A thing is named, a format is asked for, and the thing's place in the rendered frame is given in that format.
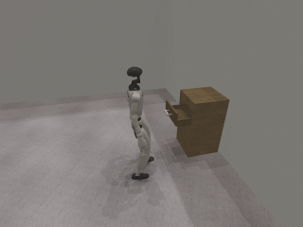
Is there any right robot foot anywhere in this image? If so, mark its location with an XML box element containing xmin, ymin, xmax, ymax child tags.
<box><xmin>132</xmin><ymin>173</ymin><xmax>150</xmax><ymax>180</ymax></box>

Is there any handle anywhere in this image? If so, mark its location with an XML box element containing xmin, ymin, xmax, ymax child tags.
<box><xmin>164</xmin><ymin>110</ymin><xmax>171</xmax><ymax>116</ymax></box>

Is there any right robot upper arm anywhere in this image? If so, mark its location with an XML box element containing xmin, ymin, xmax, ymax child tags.
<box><xmin>130</xmin><ymin>92</ymin><xmax>141</xmax><ymax>119</ymax></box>

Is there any humanoid robot torso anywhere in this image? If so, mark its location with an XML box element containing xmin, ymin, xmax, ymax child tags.
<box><xmin>127</xmin><ymin>85</ymin><xmax>144</xmax><ymax>131</ymax></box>

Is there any robot right forearm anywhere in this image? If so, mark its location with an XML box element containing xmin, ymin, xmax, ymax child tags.
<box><xmin>131</xmin><ymin>115</ymin><xmax>144</xmax><ymax>140</ymax></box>

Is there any drawer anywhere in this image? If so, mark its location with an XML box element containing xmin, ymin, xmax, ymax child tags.
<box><xmin>166</xmin><ymin>99</ymin><xmax>193</xmax><ymax>127</ymax></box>

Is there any cabinet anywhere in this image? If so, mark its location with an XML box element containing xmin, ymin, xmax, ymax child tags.
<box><xmin>176</xmin><ymin>86</ymin><xmax>230</xmax><ymax>158</ymax></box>

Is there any robot right hand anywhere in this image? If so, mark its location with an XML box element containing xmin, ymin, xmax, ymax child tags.
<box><xmin>137</xmin><ymin>138</ymin><xmax>149</xmax><ymax>152</ymax></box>

